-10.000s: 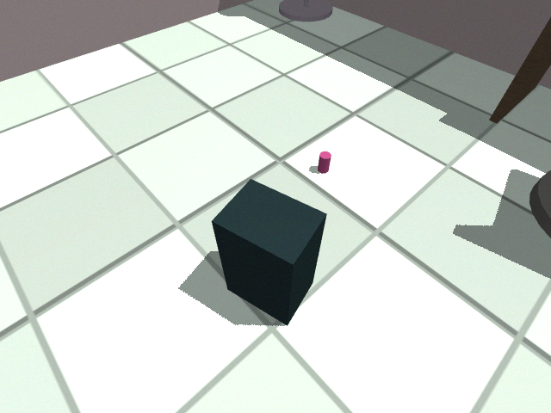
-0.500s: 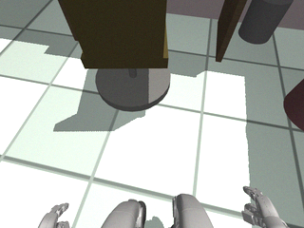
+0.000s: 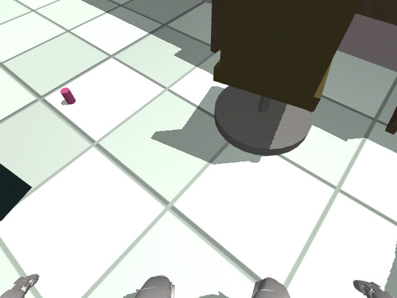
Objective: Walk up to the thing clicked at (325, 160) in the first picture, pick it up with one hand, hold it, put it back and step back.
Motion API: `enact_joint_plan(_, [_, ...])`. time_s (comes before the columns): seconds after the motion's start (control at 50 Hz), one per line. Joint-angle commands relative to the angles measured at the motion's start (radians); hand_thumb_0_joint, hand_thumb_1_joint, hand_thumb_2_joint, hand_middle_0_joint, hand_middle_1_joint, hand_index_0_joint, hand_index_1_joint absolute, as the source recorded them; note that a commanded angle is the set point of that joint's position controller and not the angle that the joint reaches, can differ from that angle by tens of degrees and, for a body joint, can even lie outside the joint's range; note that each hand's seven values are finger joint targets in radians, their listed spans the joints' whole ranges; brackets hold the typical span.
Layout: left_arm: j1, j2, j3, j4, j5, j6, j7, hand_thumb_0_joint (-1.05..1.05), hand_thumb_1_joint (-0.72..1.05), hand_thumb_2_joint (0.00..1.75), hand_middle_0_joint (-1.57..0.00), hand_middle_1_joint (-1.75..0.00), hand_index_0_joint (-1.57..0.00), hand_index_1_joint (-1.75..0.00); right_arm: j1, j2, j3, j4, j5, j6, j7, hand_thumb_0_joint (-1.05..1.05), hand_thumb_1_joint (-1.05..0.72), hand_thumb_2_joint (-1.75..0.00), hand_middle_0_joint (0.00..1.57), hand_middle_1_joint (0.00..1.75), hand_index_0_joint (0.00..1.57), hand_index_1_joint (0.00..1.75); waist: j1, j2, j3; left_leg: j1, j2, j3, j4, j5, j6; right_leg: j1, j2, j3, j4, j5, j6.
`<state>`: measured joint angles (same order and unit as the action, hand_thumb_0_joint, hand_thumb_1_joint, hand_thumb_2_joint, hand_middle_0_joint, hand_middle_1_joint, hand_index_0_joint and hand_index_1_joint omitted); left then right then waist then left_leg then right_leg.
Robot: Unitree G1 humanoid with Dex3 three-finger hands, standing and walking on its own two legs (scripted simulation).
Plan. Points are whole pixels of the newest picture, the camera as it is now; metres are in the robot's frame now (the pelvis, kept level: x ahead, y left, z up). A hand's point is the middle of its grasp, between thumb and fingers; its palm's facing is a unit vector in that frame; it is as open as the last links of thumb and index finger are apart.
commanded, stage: walk up
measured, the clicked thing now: (68, 96) +1.35 +0.97 -0.69
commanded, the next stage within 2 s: stand in 2.00 s
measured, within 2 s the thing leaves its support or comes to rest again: neither
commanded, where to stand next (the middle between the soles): +0.12 +0.07 m, yaw +27 degrees
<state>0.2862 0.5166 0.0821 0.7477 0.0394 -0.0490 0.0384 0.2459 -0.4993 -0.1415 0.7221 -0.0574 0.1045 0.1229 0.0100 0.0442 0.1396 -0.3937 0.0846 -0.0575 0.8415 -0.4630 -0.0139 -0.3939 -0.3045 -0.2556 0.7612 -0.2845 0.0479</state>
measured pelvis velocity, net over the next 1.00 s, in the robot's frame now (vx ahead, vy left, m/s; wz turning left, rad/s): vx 0.04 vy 0.07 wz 0.41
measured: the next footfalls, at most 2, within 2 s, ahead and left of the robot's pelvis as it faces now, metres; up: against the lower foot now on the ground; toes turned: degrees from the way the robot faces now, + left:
left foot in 0.02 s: +0.06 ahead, +0.17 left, +0.00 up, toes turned +1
right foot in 0.42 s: +0.12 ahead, -0.04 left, +0.00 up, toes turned +12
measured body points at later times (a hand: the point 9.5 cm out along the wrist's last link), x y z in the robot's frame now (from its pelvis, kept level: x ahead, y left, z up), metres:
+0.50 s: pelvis +0.03 +0.05 +0.01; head +0.06 +0.05 +0.46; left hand -0.02 +0.38 -0.09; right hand +0.20 -0.22 -0.11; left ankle +0.01 +0.16 -0.68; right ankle +0.08 -0.04 -0.71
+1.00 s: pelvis +0.04 +0.07 +0.00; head +0.06 +0.11 +0.45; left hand -0.02 +0.40 -0.12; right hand +0.27 -0.17 -0.09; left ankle +0.05 +0.21 -0.70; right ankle +0.11 -0.08 -0.69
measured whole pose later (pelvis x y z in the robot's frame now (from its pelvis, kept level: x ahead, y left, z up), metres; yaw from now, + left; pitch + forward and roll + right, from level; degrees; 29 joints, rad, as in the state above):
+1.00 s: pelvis +0.04 +0.07 +0.00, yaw +24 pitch -2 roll -1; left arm 0.21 0.43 0.05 0.86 0.01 0.04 -0.02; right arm 0.19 -0.38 -0.01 0.84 -0.02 -0.05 -0.03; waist 0.02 -0.04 0.12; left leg -0.42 -0.02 -0.06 0.76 -0.30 0.01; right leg -0.37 -0.09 0.01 0.85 -0.50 -0.03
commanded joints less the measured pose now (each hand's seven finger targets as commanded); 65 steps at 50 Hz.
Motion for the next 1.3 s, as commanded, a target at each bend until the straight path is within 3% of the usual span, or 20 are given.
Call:
enact_joint_plan(0.0, [-0.058,0.242,0.080,-0.051,-0.001,0.008,0.018,0.00,0.90,0.90,-0.20,-0.30,-0.20,-0.30,0.203,-0.185,-0.075,-0.006,0.010,-0.044,-0.017,0.00,-0.90,-0.90,0.20,0.30,0.20,0.30,-0.125,-0.051,-0.266,0.355,-0.094,0.030,-0.236,-0.019,0.074,-0.163,-0.032,0.066,0.012,-0.388,-0.130])
enact_joint_plan(0.04, [-0.133,0.165,0.039,-0.092,-0.031,0.013,0.015,0.00,0.90,0.90,-0.20,-0.30,-0.20,-0.30,0.133,-0.366,-0.092,-0.053,0.012,-0.050,-0.039,0.00,-0.90,-0.90,0.20,0.30,0.20,0.30,-0.158,0.368,-0.091,0.151,0.143,-0.661,-0.631,-0.421,0.264,-0.455,0.194,0.110,0.395,-0.365,-0.039])
enact_joint_plan(0.06, [-0.204,0.226,0.049,-0.080,-0.025,0.002,0.018,0.00,0.90,0.90,-0.20,-0.30,-0.20,-0.30,0.084,-0.369,-0.088,-0.041,0.018,-0.047,-0.045,0.00,-0.90,-0.90,0.20,0.30,0.20,0.30,-0.152,0.258,-0.004,-0.006,0.177,-0.711,-0.684,-0.491,0.308,-0.365,0.158,0.188,0.414,-0.322,-0.053])
enact_joint_plan(0.12, [0.027,0.222,0.055,0.042,-0.041,-0.010,0.004,0.00,0.90,0.90,-0.20,-0.30,-0.20,-0.30,-0.047,-0.228,-0.032,-0.072,0.022,-0.055,-0.068,0.00,-0.90,-0.90,0.20,0.30,0.20,0.30,-0.024,0.165,-0.036,0.057,0.020,-0.351,-0.457,-0.117,0.229,-0.291,0.142,0.218,0.323,-0.172,-0.051])
enact_joint_plan(0.26, [0.016,0.163,0.043,0.036,-0.007,-0.003,-0.026,0.00,0.90,0.90,-0.20,-0.30,-0.20,-0.30,0.017,-0.202,-0.010,-0.052,0.037,-0.105,-0.106,0.00,-0.90,-0.90,0.20,0.30,0.20,0.30,-0.009,0.095,-0.045,-0.025,0.085,-0.515,-0.483,-0.158,0.263,-0.141,0.214,0.255,0.178,-0.148,-0.066])
enact_joint_plan(0.38, [0.081,0.110,0.033,0.031,0.000,-0.035,-0.024,0.00,0.90,0.90,-0.20,-0.30,-0.20,-0.30,0.004,-0.141,0.031,-0.046,0.057,-0.119,-0.132,0.00,-0.90,-0.90,0.20,0.30,0.20,0.30,0.055,0.007,-0.141,-0.059,-0.006,-0.372,-0.215,0.291,0.177,0.189,0.277,0.280,-0.250,-0.046,-0.112])
enact_joint_plan(0.42, [0.091,0.233,0.059,0.014,0.011,-0.043,-0.015,0.00,0.90,0.90,-0.20,-0.30,-0.20,-0.30,0.029,-0.045,0.060,-0.048,0.067,-0.128,-0.136,0.00,-0.90,-0.90,0.20,0.30,0.20,0.30,0.054,-0.249,-0.133,-0.269,-0.243,-0.105,0.091,-0.022,0.047,0.326,-0.065,0.784,-0.480,-0.112,-0.208])
enact_joint_plan(0.46, [-0.003,0.237,0.067,-0.003,-0.003,-0.030,-0.029,0.00,0.90,0.90,-0.20,-0.30,-0.20,-0.30,0.059,-0.152,0.033,-0.004,0.047,-0.129,-0.154,0.00,-0.90,-0.90,0.20,0.30,0.20,0.30,0.029,-0.189,-0.120,-0.287,-0.113,-0.054,0.220,-0.116,0.035,0.286,-0.208,0.858,-0.452,-0.105,-0.367])
enact_joint_plan(0.58, [0.080,0.151,0.033,0.031,-0.005,-0.021,-0.032,0.00,0.90,0.90,-0.20,-0.30,-0.20,-0.30,0.010,-0.063,0.047,0.016,0.055,-0.155,-0.128,0.00,-0.90,-0.90,0.20,0.30,0.20,0.30,0.052,-0.239,-0.120,-0.118,-0.130,0.057,0.003,0.050,0.031,0.297,0.040,0.358,-0.272,0.512,-0.239])
enact_joint_plan(0.68, [-0.024,0.113,0.018,-0.025,-0.026,0.025,-0.045,0.00,0.90,0.90,-0.20,-0.30,-0.20,-0.30,0.100,-0.046,0.037,0.077,0.062,-0.175,-0.148,0.00,-0.90,-0.90,0.20,0.30,0.20,0.30,-0.009,-0.199,-0.187,0.174,-0.182,0.162,-0.300,0.390,0.030,0.162,0.106,0.206,-0.063,0.386,-0.187])
enact_joint_plan(0.72, [0.004,0.034,-0.005,-0.037,-0.033,0.043,-0.046,0.00,0.90,0.90,-0.20,-0.30,-0.20,-0.30,0.132,-0.143,0.006,0.076,0.042,-0.183,-0.167,0.00,-0.90,-0.90,0.20,0.30,0.20,0.30,-0.037,-0.020,-0.213,0.387,-0.030,-0.109,-0.331,0.434,0.107,-0.099,0.183,0.183,0.140,0.054,-0.109])
enact_joint_plan(0.74, [0.034,0.001,-0.012,-0.047,-0.036,0.058,-0.046,0.00,0.90,0.90,-0.20,-0.30,-0.20,-0.30,0.123,-0.200,0.003,0.043,0.028,-0.188,-0.174,0.00,-0.90,-0.90,0.20,0.30,0.20,0.30,-0.010,0.090,-0.213,0.359,0.231,-0.495,-0.409,0.457,0.212,-0.211,0.238,0.231,0.240,-0.297,-0.065])
enact_joint_plan(0.76, [0.015,0.086,0.009,-0.020,-0.037,0.079,-0.033,0.00,0.90,0.90,-0.20,-0.30,-0.20,-0.30,0.085,-0.242,-0.006,0.037,0.052,-0.182,-0.175,0.00,-0.90,-0.90,0.20,0.30,0.20,0.30,-0.031,0.043,-0.207,0.236,0.312,-0.549,-0.428,0.420,0.329,-0.123,0.190,0.295,0.297,-0.359,-0.066])
enact_joint_plan(0.78, [-0.007,0.105,0.012,-0.003,-0.032,0.081,-0.032,0.00,0.90,0.90,-0.20,-0.30,-0.20,-0.30,0.025,-0.239,-0.009,0.039,0.047,-0.178,-0.180,0.00,-0.90,-0.90,0.20,0.30,0.20,0.30,-0.019,0.039,-0.157,0.153,0.297,-0.557,-0.437,0.380,0.343,-0.095,0.171,0.306,0.307,-0.340,-0.067])
enact_joint_plan(0.9, [0.013,0.073,0.024,0.064,-0.037,0.077,-0.044,0.00,0.90,0.90,-0.20,-0.30,-0.20,-0.30,-0.049,-0.168,0.036,0.050,0.050,-0.179,-0.180,0.00,-0.90,-0.90,0.20,0.30,0.20,0.30,0.012,0.113,-0.161,0.035,0.118,-0.275,-0.337,0.530,0.219,0.037,0.201,0.273,0.145,-0.209,-0.072])
enact_joint_plan(1.02, [0.049,0.084,0.027,0.131,-0.023,0.051,-0.040,0.00,0.90,0.90,-0.20,-0.30,-0.20,-0.30,-0.118,-0.130,0.055,0.048,0.050,-0.139,-0.159,0.00,-0.90,-0.90,0.20,0.30,0.20,0.30,0.048,0.083,-0.171,-0.105,-0.006,-0.191,-0.259,0.133,0.133,0.240,0.257,0.223,-0.189,-0.058,-0.082])
enact_joint_plan(1.08, [-0.145,0.214,0.043,0.082,-0.005,0.039,-0.042,0.00,0.90,0.90,-0.20,-0.30,-0.20,-0.30,-0.085,-0.110,0.047,0.094,0.054,-0.135,-0.158,0.00,-0.90,-0.90,0.20,0.30,0.20,0.30,0.004,-0.237,-0.112,-0.003,-0.119,0.012,0.075,-0.073,0.032,-0.031,-0.100,0.654,-0.427,-0.299,-0.270])
enact_joint_plan(1.12, [-0.237,0.150,0.022,0.070,-0.016,0.041,-0.043,0.00,0.90,0.90,-0.20,-0.30,-0.20,-0.30,0.000,-0.126,0.039,0.152,0.058,-0.145,-0.145,0.00,-0.90,-0.90,0.20,0.30,0.20,0.30,-0.061,-0.138,-0.084,0.121,-0.115,0.015,-0.081,0.035,0.044,-0.082,0.020,0.433,-0.313,-0.154,-0.205])
enact_joint_plan(1.2, [-0.130,0.082,-0.005,0.124,-0.032,0.041,-0.045,0.00,0.90,0.90,-0.20,-0.30,-0.20,-0.30,-0.103,-0.123,0.054,0.133,0.049,-0.164,-0.147,0.00,-0.90,-0.90,0.20,0.30,0.20,0.30,0.021,-0.060,-0.151,0.100,0.045,-0.302,-0.321,0.232,0.146,0.019,0.215,0.271,-0.101,-0.066,-0.077])
enact_joint_plan(1.28, [-0.163,0.109,0.000,0.160,-0.025,0.035,-0.046,0.00,0.90,0.90,-0.20,-0.30,-0.20,-0.30,-0.121,-0.115,0.064,0.178,0.052,-0.146,-0.139,0.00,-0.90,-0.90,0.20,0.30,0.20,0.30,0.006,-0.107,-0.083,-0.055,-0.063,-0.148,-0.306,0.039,0.070,0.111,0.134,0.367,-0.318,-0.286,-0.124])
